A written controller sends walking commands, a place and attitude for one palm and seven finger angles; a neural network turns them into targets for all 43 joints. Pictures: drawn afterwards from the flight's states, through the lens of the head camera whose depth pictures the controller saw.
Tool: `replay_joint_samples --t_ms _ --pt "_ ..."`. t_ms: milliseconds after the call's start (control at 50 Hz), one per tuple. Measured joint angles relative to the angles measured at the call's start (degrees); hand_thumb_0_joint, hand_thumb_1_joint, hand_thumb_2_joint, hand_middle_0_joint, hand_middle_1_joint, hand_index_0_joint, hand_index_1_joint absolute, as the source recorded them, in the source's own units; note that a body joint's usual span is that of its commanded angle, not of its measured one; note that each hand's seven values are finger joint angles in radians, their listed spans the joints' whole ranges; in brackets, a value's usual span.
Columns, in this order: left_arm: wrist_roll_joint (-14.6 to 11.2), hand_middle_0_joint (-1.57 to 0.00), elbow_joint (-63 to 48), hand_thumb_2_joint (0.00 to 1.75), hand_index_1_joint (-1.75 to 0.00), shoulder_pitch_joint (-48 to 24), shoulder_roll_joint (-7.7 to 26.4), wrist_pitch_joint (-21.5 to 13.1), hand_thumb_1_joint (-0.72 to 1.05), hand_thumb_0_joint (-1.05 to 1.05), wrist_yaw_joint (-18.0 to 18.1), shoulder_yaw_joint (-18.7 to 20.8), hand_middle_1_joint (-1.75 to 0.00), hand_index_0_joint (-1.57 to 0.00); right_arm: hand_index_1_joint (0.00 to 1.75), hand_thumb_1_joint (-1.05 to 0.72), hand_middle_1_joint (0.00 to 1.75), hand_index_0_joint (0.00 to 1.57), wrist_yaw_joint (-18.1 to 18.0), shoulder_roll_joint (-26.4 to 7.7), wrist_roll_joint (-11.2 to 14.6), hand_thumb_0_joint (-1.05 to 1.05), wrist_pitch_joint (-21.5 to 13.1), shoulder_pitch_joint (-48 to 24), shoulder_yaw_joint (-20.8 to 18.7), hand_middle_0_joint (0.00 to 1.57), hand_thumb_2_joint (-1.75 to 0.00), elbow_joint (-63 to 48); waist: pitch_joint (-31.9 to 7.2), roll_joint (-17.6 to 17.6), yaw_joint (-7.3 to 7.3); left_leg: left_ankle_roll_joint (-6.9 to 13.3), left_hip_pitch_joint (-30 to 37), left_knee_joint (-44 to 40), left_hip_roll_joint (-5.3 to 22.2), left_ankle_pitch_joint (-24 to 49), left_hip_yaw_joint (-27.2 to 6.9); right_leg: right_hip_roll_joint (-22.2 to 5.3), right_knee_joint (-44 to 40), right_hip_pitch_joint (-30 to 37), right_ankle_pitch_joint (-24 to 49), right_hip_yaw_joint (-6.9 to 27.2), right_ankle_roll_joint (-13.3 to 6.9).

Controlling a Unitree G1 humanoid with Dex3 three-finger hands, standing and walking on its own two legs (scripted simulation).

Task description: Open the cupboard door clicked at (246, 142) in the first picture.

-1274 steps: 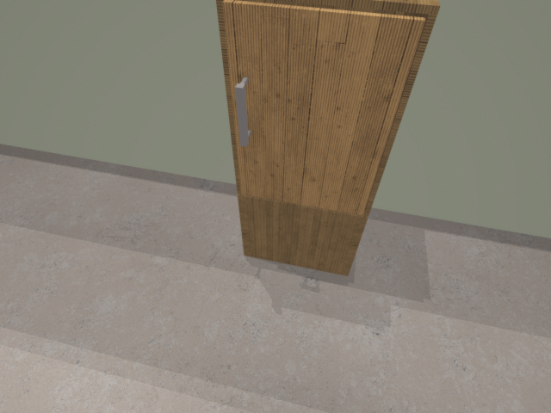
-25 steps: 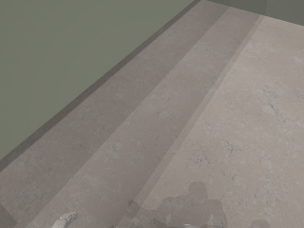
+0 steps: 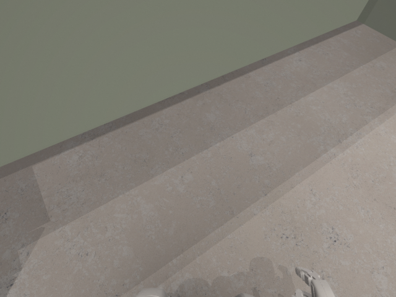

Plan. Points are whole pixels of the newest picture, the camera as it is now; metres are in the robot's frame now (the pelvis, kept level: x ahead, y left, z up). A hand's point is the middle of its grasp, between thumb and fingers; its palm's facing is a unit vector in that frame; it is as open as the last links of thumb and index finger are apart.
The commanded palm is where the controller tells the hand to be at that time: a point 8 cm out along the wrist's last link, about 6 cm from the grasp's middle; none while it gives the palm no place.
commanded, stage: turn to face it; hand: left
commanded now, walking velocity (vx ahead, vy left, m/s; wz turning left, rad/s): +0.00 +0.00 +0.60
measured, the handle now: out of the picture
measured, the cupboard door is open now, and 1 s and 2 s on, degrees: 45 45 45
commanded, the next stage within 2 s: none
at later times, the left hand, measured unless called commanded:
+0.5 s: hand out of the picture +0.07 +0.16 -0.13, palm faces +0.25 -0.93 -0.28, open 7.4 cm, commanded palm none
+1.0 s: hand out of the picture -0.02 +0.18 -0.14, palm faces +0.58 -0.76 -0.29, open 7.4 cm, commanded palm none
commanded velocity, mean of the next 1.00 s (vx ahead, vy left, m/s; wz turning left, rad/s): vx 0.00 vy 0.00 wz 0.60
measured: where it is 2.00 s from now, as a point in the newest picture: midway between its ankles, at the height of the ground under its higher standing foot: outside the picture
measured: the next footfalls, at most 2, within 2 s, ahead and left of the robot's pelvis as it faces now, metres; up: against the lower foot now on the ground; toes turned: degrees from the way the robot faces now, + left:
right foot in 0.34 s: +0.07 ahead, -0.16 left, +0.00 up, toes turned +10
left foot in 0.70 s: +0.00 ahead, +0.09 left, +0.00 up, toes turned +30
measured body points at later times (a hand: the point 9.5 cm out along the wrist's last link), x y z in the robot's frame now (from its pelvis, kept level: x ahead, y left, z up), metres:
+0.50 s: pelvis +0.01 -0.06 +0.02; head +0.06 -0.07 +0.46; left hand +0.06 +0.21 -0.11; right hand +0.14 -0.30 -0.14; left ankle -0.04 +0.07 -0.64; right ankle +0.03 -0.17 -0.72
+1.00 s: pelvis +0.02 -0.06 +0.01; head +0.07 -0.04 +0.46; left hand -0.05 +0.22 -0.12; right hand +0.24 -0.22 -0.13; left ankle -0.03 +0.07 -0.72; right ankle +0.10 -0.17 -0.71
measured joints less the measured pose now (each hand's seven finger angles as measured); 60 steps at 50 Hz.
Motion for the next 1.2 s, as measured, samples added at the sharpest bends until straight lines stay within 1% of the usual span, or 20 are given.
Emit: replay_joint_samples --t_ms 40,100,220,320,360,400,440,480,560,640,680,700,760,820,940,1020,1060,1100,1140,1200 --pt "0.2 -0.20 0.1 0.90 -0.30 -1.4 0.8 1.0 0.90 0.01 0.1 0.5 -0.30 -0.20 0.30 -0.90 0.30 0.20 -0.4 0.4 -0.2 0.00 -0.1 1.1 0.4 0.20 -0.90 0.2 -0.2 -0.2 0.06 0.5 0.0 0.0 -0.3 -1.9 -1.2 1.3 8.3 -4.0 -0.8 4.7 1.0" --pt "0.3 -0.20 -0.6 0.90 -0.30 -3.7 1.6 1.2 0.91 0.01 -0.2 1.0 -0.30 -0.20 0.30 -0.90 0.30 0.20 -1.2 0.8 -0.2 0.00 -0.1 3.1 0.6 0.20 -0.90 0.9 -0.6 0.6 -0.27 -0.3 0.8 -3.1 -0.5 -0.2 -3.6 2.4 13.0 -7.6 3.1 8.6 2.0" --pt "0.0 -0.20 -3.2 0.90 -0.30 -7.2 2.1 0.5 0.91 0.01 -0.3 0.9 -0.30 -0.19 0.30 -0.90 0.30 0.20 -1.4 0.6 -0.4 0.00 0.0 6.4 0.3 0.20 -0.90 2.6 -1.1 2.7 -1.53 -1.1 1.5 -6.8 -0.4 2.5 -7.8 3.7 4.9 -6.8 5.2 11.6 2.6" --pt "-0.4 -0.20 -4.8 0.90 -0.30 -8.8 1.6 -0.4 0.91 0.00 -0.3 0.3 -0.30 -0.19 0.30 -0.90 0.30 0.20 -1.3 -0.3 -0.3 0.00 0.8 8.4 -0.7 0.20 -0.90 3.2 -1.8 4.5 -3.08 -3.0 -0.5 -4.4 -0.9 1.8 -11.2 6.2 -11.4 0.3 8.9 10.8 1.9" --pt "0.0 -0.20 -5.3 0.90 -0.30 -8.6 1.1 -1.6 0.91 0.00 -0.1 0.0 -0.30 -0.19 0.30 -0.90 0.30 0.20 -1.2 -1.0 0.2 0.00 1.2 8.7 -1.3 0.20 -0.90 3.5 -2.1 4.9 -3.01 -3.7 -3.0 1.0 -1.7 -3.0 -11.7 6.1 -16.7 2.6 12.0 10.3 -0.3" --pt "0.2 -0.20 -5.2 0.90 -0.30 -8.4 -0.1 -2.1 0.91 0.00 0.2 -0.8 -0.30 -0.20 0.30 -0.90 0.30 0.20 -1.2 -2.1 0.2 0.00 1.9 8.2 -2.0 0.20 -0.90 3.8 -1.4 5.9 -3.58 -3.9 -7.0 13.6 -2.2 -10.4 -10.1 5.4 -15.7 3.1 11.6 8.8 -1.9" --pt "0.2 -0.20 -5.1 0.90 -0.30 -7.5 -1.2 -1.9 0.91 0.00 0.5 -1.3 -0.30 -0.20 0.30 -0.90 0.30 0.20 -0.9 -2.8 0.1 0.00 2.3 7.8 -2.4 0.20 -0.90 4.1 -1.2 6.0 -3.93 -4.6 -10.1 24.3 -1.8 -10.8 -7.6 4.4 -17.0 4.6 11.7 7.4 -2.3" --pt "0.2 -0.20 -4.8 0.90 -0.30 -6.6 -1.8 -1.6 0.90 0.00 0.6 -1.5 -0.30 -0.20 0.30 -0.90 0.30 0.20 -0.5 -2.8 0.1 0.00 2.6 7.4 -2.4 0.20 -0.90 4.1 -1.2 5.2 -4.21 -5.4 -11.0 28.5 -0.7 -9.6 -5.2 3.4 -18.9 6.2 12.3 6.2 -2.3" --pt "0.4 -0.20 -4.2 0.90 -0.30 -5.2 -2.1 -1.7 0.90 0.00 0.4 -1.7 -0.30 -0.20 0.30 -0.90 0.30 0.20 0.2 -2.0 0.3 0.00 2.6 6.6 -2.0 0.19 -0.90 3.6 -0.9 2.7 -3.84 -6.4 -8.2 20.6 1.1 -8.9 -2.0 1.4 -20.7 8.0 12.7 3.4 -2.1" --pt "0.6 -0.20 -3.7 0.90 -0.30 -4.0 -1.6 -1.9 0.90 0.00 0.0 -1.4 -0.30 -0.20 0.30 -0.91 0.30 0.19 0.4 -1.6 0.4 0.00 2.1 5.0 -1.4 0.19 -0.90 2.9 -0.1 1.0 -2.46 -5.8 -3.3 8.0 1.3 -7.9 -0.2 -0.4 -18.0 7.6 10.9 0.6 -1.3" --pt "0.3 -0.20 -3.4 0.90 -0.30 -3.0 -0.9 -1.6 0.90 0.00 -0.2 -1.0 -0.30 -0.20 0.30 -0.90 0.30 0.19 0.5 -1.7 0.4 0.00 1.4 4.5 -1.1 0.19 -0.90 2.0 -0.4 0.7 -2.12 -5.0 0.1 -0.2 1.0 -2.0 0.3 -1.3 -14.3 6.4 8.8 -0.8 -0.5" --pt "0.1 -0.20 -3.4 0.90 -0.30 -2.3 -0.6 -1.3 0.90 0.00 -0.4 -0.8 -0.30 -0.20 0.30 -0.90 0.30 0.20 0.5 -2.1 0.2 0.00 0.7 4.6 -1.1 0.19 -0.90 1.4 -1.1 1.3 -2.17 -3.2 0.7 -2.6 1.3 2.8 -0.8 -1.3 -10.7 4.6 7.2 -1.1 0.1" --pt "0.0 -0.20 -2.1 0.90 -0.30 -3.2 1.7 0.9 0.90 0.01 0.0 0.2 -0.30 -0.20 0.30 -0.90 0.30 0.20 -0.2 -0.9 -0.2 0.00 -0.3 3.8 -0.7 0.20 -0.90 1.0 -0.6 -0.5 -1.55 -0.8 -1.3 1.2 0.0 -0.8 -2.1 0.0 4.6 -2.1 -1.5 5.5 1.4" --pt "0.1 -0.20 -1.4 0.90 -0.30 -4.3 2.8 1.6 0.91 0.01 0.0 1.0 -0.30 -0.20 0.30 -0.90 0.30 0.20 -1.0 -0.3 -0.4 0.00 -0.5 4.5 -0.2 0.20 -0.90 0.8 -0.8 -0.1 -1.38 -1.3 -1.0 -1.0 -0.2 -0.6 -4.3 2.1 11.6 -6.4 0.8 8.5 1.8" --pt "-0.1 -0.20 -3.0 0.90 -0.30 -5.8 2.6 0.8 0.91 0.01 -0.4 0.9 -0.30 -0.19 0.30 -0.90 0.30 0.20 -1.4 -0.5 -0.6 0.00 0.0 5.3 -0.1 0.20 -0.90 1.6 -0.8 2.9 -1.44 -2.2 0.0 -5.1 -0.5 2.5 -8.8 4.5 2.3 -5.4 3.4 10.5 2.0" --pt "-0.3 -0.20 -4.4 0.90 -0.30 -5.7 2.1 -0.5 0.91 0.01 -0.4 0.4 -0.30 -0.19 0.30 -0.90 0.30 0.20 -1.2 -0.8 -0.2 0.00 1.0 6.0 -0.6 0.20 -0.90 1.9 -1.8 4.2 -1.80 -3.8 -1.6 -2.5 -1.4 1.6 -11.7 5.9 -14.0 1.5 9.2 10.0 1.3" --pt "0.2 -0.20 -4.6 0.90 -0.30 -5.5 1.2 -1.5 0.91 0.00 0.0 0.1 -0.30 -0.19 0.30 -0.90 0.30 0.20 -1.1 -1.5 0.2 0.00 1.6 5.6 -1.3 0.20 -0.90 2.4 -1.6 5.1 -1.76 -3.8 -4.4 5.5 -1.8 -5.9 -11.6 5.8 -14.7 2.0 13.1 8.8 -0.9" --pt "0.3 -0.20 -4.6 0.90 -0.30 -5.1 0.0 -1.7 0.91 0.00 0.2 -0.6 -0.30 -0.19 0.30 -0.90 0.30 0.20 -0.7 -2.2 0.1 0.00 2.2 5.4 -1.9 0.20 -0.90 2.7 -1.3 5.8 -2.14 -3.8 -8.1 17.9 -2.2 -10.2 -9.9 4.9 -14.7 3.2 11.8 6.9 -2.5" --pt "0.3 -0.20 -4.5 0.90 -0.30 -4.1 -1.0 -1.6 0.91 0.00 0.3 -1.0 -0.30 -0.20 0.30 -0.90 0.30 0.20 -0.3 -2.5 0.0 0.00 2.6 5.0 -2.2 0.20 -0.90 3.1 -1.5 5.5 -2.23 -4.4 -10.4 26.7 -1.7 -9.6 -7.5 4.1 -16.7 4.7 11.9 5.7 -2.8" --pt "0.4 -0.20 -4.0 0.90 -0.30 -3.1 -1.7 -1.5 0.90 0.00 0.4 -1.3 -0.30 -0.20 0.30 -0.90 0.30 0.20 0.2 -2.1 0.1 0.00 2.8 4.6 -2.1 0.20 -0.90 3.1 -1.5 3.8 -2.56 -5.5 -10.0 27.0 -0.3 -8.6 -4.5 2.6 -19.7 6.6 13.1 4.0 -2.6"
